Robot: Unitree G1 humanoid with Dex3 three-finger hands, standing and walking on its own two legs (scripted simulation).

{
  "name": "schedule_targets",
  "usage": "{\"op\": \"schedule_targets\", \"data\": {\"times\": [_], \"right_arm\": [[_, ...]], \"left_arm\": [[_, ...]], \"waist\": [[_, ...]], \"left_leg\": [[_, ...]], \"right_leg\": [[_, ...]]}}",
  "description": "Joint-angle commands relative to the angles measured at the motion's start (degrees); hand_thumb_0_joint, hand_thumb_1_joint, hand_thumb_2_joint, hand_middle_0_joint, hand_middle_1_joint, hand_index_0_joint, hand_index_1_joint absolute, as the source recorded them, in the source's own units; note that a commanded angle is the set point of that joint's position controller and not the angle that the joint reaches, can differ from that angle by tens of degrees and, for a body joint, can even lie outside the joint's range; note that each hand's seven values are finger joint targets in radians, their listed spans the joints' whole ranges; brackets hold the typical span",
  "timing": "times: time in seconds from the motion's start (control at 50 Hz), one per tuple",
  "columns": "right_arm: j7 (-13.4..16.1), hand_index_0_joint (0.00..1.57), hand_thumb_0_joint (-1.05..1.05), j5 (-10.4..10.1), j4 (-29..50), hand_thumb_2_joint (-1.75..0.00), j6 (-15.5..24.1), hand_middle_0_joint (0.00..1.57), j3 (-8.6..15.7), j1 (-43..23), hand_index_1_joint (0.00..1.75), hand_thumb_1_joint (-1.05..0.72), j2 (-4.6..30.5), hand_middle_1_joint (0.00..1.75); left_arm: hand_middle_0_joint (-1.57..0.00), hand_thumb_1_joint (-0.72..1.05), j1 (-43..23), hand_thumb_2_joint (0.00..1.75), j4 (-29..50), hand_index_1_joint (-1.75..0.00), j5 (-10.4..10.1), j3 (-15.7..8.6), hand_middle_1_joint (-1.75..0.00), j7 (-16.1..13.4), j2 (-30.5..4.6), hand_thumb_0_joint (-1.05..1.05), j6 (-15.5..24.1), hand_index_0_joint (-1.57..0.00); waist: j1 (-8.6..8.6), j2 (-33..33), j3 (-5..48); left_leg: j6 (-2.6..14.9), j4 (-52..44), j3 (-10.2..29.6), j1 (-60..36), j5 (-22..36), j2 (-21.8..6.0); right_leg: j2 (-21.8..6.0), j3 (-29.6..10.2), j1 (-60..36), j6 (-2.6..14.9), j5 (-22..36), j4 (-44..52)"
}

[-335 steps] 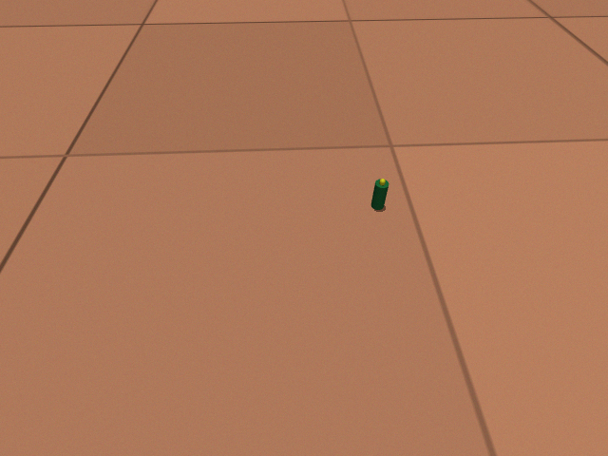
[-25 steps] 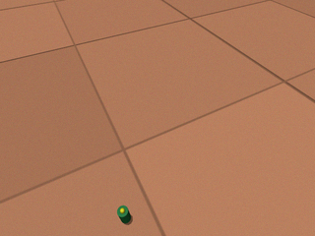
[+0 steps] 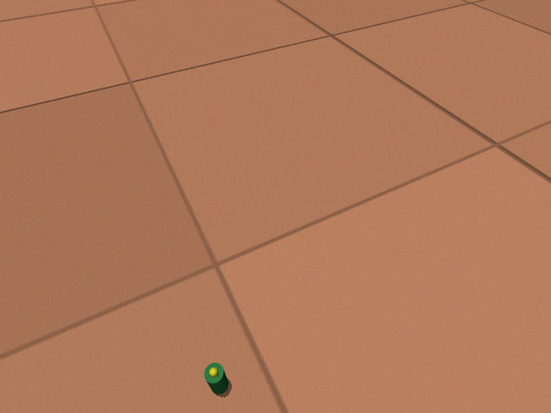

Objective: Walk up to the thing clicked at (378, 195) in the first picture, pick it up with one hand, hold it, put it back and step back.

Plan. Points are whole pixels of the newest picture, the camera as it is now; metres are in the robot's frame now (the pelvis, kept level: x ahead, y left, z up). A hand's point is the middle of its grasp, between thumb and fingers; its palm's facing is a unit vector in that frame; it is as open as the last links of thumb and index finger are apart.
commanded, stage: stand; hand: left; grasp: from the side
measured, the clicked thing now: (216, 378) +0.36 +0.20 -0.70
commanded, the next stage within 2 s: go down in 0.40 s
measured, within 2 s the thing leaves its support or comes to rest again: neither
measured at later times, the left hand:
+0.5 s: hand out of the picture +0.08 +0.25 -0.15, palm faces -0.03 -0.94 -0.34, open 7.4 cm
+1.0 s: hand out of the picture +0.14 +0.27 -0.19, palm faces +0.04 -0.95 -0.32, open 15.9 cm
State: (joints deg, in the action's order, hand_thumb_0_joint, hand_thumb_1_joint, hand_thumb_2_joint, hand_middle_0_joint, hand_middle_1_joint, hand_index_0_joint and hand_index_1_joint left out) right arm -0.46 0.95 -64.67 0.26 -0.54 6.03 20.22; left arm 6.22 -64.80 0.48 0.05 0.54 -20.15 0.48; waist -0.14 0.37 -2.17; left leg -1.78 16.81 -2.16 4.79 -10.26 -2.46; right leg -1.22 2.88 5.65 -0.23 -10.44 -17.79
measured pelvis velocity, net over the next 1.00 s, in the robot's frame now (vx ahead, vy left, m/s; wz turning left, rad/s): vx -0.02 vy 0.01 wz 0.00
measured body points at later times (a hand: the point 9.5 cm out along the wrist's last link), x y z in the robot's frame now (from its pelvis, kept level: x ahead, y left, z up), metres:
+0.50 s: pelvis +0.00 +0.00 +0.00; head +0.01 +0.00 +0.45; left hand +0.08 +0.30 -0.13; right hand +0.07 -0.30 -0.14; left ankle -0.01 +0.14 -0.75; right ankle -0.01 -0.12 -0.75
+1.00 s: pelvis -0.02 +0.01 -0.05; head +0.05 +0.02 +0.40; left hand +0.14 +0.32 -0.16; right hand +0.10 -0.25 -0.16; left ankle -0.01 +0.14 -0.75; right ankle -0.01 -0.12 -0.75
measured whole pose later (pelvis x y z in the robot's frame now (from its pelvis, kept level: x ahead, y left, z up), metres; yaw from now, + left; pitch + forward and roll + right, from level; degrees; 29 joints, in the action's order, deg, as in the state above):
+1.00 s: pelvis -0.02 +0.01 -0.05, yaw +0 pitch +11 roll -1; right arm 1.5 -0.7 -38.3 5.3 1.9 15.3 14.3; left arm 5.7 -45.0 3.4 -12.2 3.9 -19.3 -5.2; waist -2.2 0.0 3.6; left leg -0.7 48.6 -1.4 36.3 -23.5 -2.8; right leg -2.1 2.3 36.1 -0.7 -22.3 -47.3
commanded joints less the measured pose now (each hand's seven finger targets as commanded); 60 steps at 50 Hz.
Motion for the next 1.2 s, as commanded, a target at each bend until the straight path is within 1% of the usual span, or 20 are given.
{"op": "schedule_targets", "data": {"times": [0.0, 0.46, 0.48, 0.5, 0.52, 0.54, 0.56, 0.58, 0.6, 0.62, 0.66, 0.76, 0.84, 0.88, 0.9, 0.94, 1.04, 1.06, 1.1, 1.18], "right_arm": [[0.9, 0.20, 0.00, -0.4, 3.1, -0.90, 1.4, 0.20, 2.4, -2.4, 0.30, -0.90, 12.1, 0.30], [1.0, 0.20, 0.00, -0.2, 3.1, -0.90, 1.4, 0.20, 2.6, -1.5, 0.30, -0.90, 12.1, 0.30], [0.9, 0.21, 0.00, -0.2, 3.2, -0.94, 1.5, 0.21, 2.7, -1.9, 0.30, -0.98, 12.5, 0.30], [2.1, 0.20, 0.00, -4.2, 18.8, -0.92, 4.1, 0.20, 0.4, 0.2, 0.30, -0.99, 2.5, 0.30], [2.7, 0.20, 0.00, -4.3, 15.5, -0.92, 4.0, 0.20, 0.6, 2.9, 0.30, -0.98, 4.1, 0.30], [3.3, 0.20, 0.00, -4.5, 15.9, -0.93, 3.2, 0.20, 1.9, 5.2, 0.30, -0.99, 6.1, 0.30], [3.3, 0.20, 0.00, -3.9, 16.9, -0.92, 3.0, 0.20, 2.7, 5.9, 0.30, -0.98, 6.1, 0.30], [3.3, 0.20, 0.00, -3.8, 18.9, -0.92, 3.2, 0.20, 3.0, 6.0, 0.30, -0.97, 5.9, 0.30], [3.4, 0.20, 0.00, -3.1, 20.3, -0.92, 3.6, 0.20, 4.1, 6.9, 0.30, -0.97, 6.0, 0.30], [3.1, 0.20, 0.00, -2.5, 20.8, -0.91, 3.9, 0.20, 4.5, 8.5, 0.30, -0.96, 5.6, 0.30], [2.7, 0.20, 0.00, -2.0, 23.5, -0.90, 4.3, 0.20, 5.3, 9.2, 0.30, -0.93, 5.1, 0.30], [2.5, 0.20, 0.00, -2.4, 28.8, -0.90, 5.1, 0.20, 5.4, 7.6, 0.30, -0.90, 4.2, 0.30], [2.4, 0.20, 0.00, -2.1, 31.2, -0.89, 6.4, 0.20, 5.7, 8.3, 0.30, -0.88, 3.7, 0.30], [2.6, 0.20, 0.00, -2.0, 32.7, -0.89, 7.2, 0.20, 6.0, 8.6, 0.30, -0.87, 3.9, 0.30], [2.6, 0.20, 0.00, -2.0, 33.2, -0.89, 7.6, 0.20, 6.1, 8.6, 0.30, -0.88, 3.6, 0.30], [2.9, 0.20, 0.00, -2.0, 34.1, -0.89, 8.3, 0.20, 6.2, 8.7, 0.30, -0.87, 3.5, 0.30], [3.8, 0.20, 0.00, -2.0, 36.2, -0.89, 9.7, 0.20, 5.9, 8.0, 0.30, -0.87, 3.3, 0.30], [4.1, 0.20, 0.00, -2.0, 36.8, -0.89, 9.9, 0.20, 5.8, 7.8, 0.30, -0.87, 3.2, 0.30], [4.4, 0.20, 0.00, -1.9, 37.0, -0.89, 10.5, 0.20, 5.7, 7.8, 0.30, -0.87, 3.1, 0.30], [5.1, 0.20, 0.00, -1.7, 38.6, -0.89, 11.5, 0.20, 5.3, 7.2, 0.30, -0.88, 2.6, 0.30]], "left_arm": [[-0.20, 0.90, -1.8, 0.90, 3.5, -0.30, 0.1, -2.4, -0.30, -1.0, -12.4, 0.00, 1.3, -0.20], [-0.20, 0.90, -1.9, 0.90, 3.9, -0.30, 0.1, -2.2, -0.30, -1.0, -12.3, 0.00, 1.3, -0.20], [-0.23, 0.82, -1.6, 0.82, 3.9, -0.22, 0.2, -2.2, -0.22, -1.0, -12.3, 0.00, 1.4, -0.19], [-0.15, 0.74, -21.7, 0.74, 24.0, -0.14, -2.9, -2.4, -0.14, -1.7, -1.7, 0.00, 6.1, -0.11], [-0.07, 0.66, -26.2, 0.66, 18.2, -0.06, -2.7, -3.5, -0.06, -2.1, -4.9, 0.00, 5.4, -0.03], [-0.03, 0.58, -13.9, 0.58, 8.2, -0.03, -1.4, -7.1, -0.03, -2.3, -10.9, 0.00, 3.2, -0.03], [-0.02, 0.50, -13.6, 0.50, 6.0, -0.03, -0.1, -8.3, -0.04, -1.6, -12.3, 0.00, 2.4, -0.03], [-0.02, 0.42, -17.8, 0.42, 7.3, -0.04, 0.7, -9.6, -0.06, -0.9, -14.1, 0.00, 2.5, -0.02], [-0.02, 0.34, -17.2, 0.34, 8.0, -0.05, 1.7, -11.4, -0.06, -0.5, -15.4, 0.00, 3.1, -0.02], [-0.03, 0.26, -10.2, 0.26, 4.9, -0.05, 2.8, -12.2, -0.06, -0.1, -14.5, 0.00, 2.3, -0.03], [-0.04, 0.16, -4.5, 0.18, 6.3, -0.06, 3.7, -13.4, -0.08, 0.6, -12.6, 0.00, 1.1, -0.05], [-0.07, -0.14, -4.8, 0.09, 12.6, -0.06, 3.9, -14.5, -0.07, 1.1, -11.8, 0.00, -2.9, -0.07], [-0.08, -0.35, -4.6, 0.06, 19.3, -0.07, 3.3, -14.7, -0.08, 2.2, -10.2, 0.00, -3.3, -0.08], [-0.09, -0.41, -2.0, 0.04, 21.7, -0.08, 3.2, -16.6, -0.08, 2.3, -11.4, 0.00, -3.6, -0.09], [-0.09, -0.45, -3.2, 0.03, 26.4, -0.08, 3.0, -15.3, -0.08, 2.6, -10.6, 0.00, -3.4, -0.09], [-0.10, -0.53, -2.0, 0.00, 29.4, -0.08, 2.9, -15.5, -0.08, 2.9, -10.3, 0.00, -4.0, -0.10], [-0.11, -0.61, 3.0, 0.00, 37.3, -0.08, 2.4, -16.5, -0.08, 3.1, -10.9, 0.00, -6.7, -0.10], [-0.10, -0.61, 4.0, 0.00, 38.1, -0.08, 2.2, -16.1, -0.08, 3.1, -10.3, 0.00, -7.3, -0.10], [-0.10, -0.61, 5.9, 0.00, 41.3, -0.08, 2.1, -16.9, -0.08, 3.2, -10.8, 0.00, -8.6, -0.09], [-0.10, -0.61, 7.7, 0.00, 45.9, -0.07, 1.6, -16.9, -0.07, 3.4, -10.4, 0.00, -10.6, -0.10]], "waist": [[0.25, -0.2, 3.9], [0.10, -0.1, 4.1], [0.26, 0.0, 4.7], [-7.31, 0.4, -1.9], [-5.03, -1.9, 0.8], [-2.96, -1.9, 0.5], [-2.62, -3.7, 3.1], [-2.01, -3.8, 4.7], [-0.97, -2.7, 9.7], [-0.17, -1.0, 11.7], [1.69, 0.9, 15.1], [0.26, 0.2, 14.5], [-0.40, 0.7, 14.8], [-0.63, 1.0, 17.0], [-0.56, 1.9, 17.7], [-1.35, 2.3, 18.1], [-1.16, 3.7, 18.4], [-1.80, 2.3, 18.2], [-1.24, 3.9, 19.5], [-2.10, 4.4, 19.6]], "left_leg": [[2.22, -1.9, 5.3, -1.1, 9.3, -6.4], [2.19, -1.9, 5.0, -0.6, 9.5, -6.3], [2.35, -1.5, 5.0, -1.5, 10.1, -6.5], [2.70, 3.0, -1.4, 7.5, 2.4, 2.6], [2.94, 3.8, -0.9, 7.1, 1.2, 2.6], [2.76, 4.3, -1.3, 8.3, 0.7, 2.6], [2.98, 6.8, -1.1, 10.1, 0.6, 2.9], [3.03, 8.2, -0.7, 11.3, 0.9, 2.7], [2.94, 9.8, -0.7, 11.3, 1.9, 2.8], [2.57, 11.5, -0.6, 12.9, 3.3, 3.1], [2.10, 13.6, -0.5, 14.3, 6.4, 3.4], [2.14, 17.2, 0.2, 18.0, 5.3, 3.0], [1.98, 22.5, 0.7, 22.6, 2.7, 2.2], [2.03, 24.8, 1.0, 23.7, 2.5, 2.0], [1.87, 25.6, 1.3, 24.4, 2.3, 1.7], [1.90, 27.4, 1.7, 25.6, 1.2, 1.5], [1.99, 30.6, 2.2, 29.2, -2.0, 1.4], [2.17, 31.0, 2.2, 29.9, -3.2, 1.4], [1.98, 32.1, 2.6, 30.4, -1.8, 1.1], [1.91, 34.5, 3.1, 32.3, -2.1, 1.0]], "right_leg": [[-7.1, -5.7, -0.6, 1.14, 10.4, 2.4], [-7.1, -6.1, -0.8, 1.36, 10.6, 2.2], [-7.2, -5.9, -0.8, 1.34, 11.3, 2.0], [0.4, -2.1, 12.5, 0.43, 7.0, -1.6], [0.4, -1.4, 9.7, 0.22, 4.4, -2.0], [0.8, -0.7, 9.5, 0.66, 2.3, -2.4], [0.7, -0.7, 10.2, 0.66, 1.7, -3.6], [0.7, -0.6, 10.7, 0.80, 2.0, -5.7], [0.4, -1.1, 9.9, 0.84, 3.6, -7.9], [0.3, -1.0, 9.8, 1.05, 4.6, -9.6], [0.5, -0.9, 9.2, 1.43, 6.8, -12.7], [1.0, -0.4, 13.4, 1.27, 4.9, -15.1], [1.5, -0.2, 20.4, 1.34, 1.6, -20.6], [1.4, -0.1, 21.7, 1.29, 1.3, -23.1], [1.5, -0.1, 23.2, 1.38, 1.0, -24.2], [1.4, -0.1, 25.9, 1.38, -0.1, -26.0], [1.2, -0.2, 29.1, 1.19, -3.1, -28.9], [1.2, -0.2, 29.6, 1.07, -4.0, -28.7], [1.2, -0.1, 30.1, 1.29, -3.2, -30.5], [1.2, 0.1, 32.6, 1.21, -3.8, -32.6]]}}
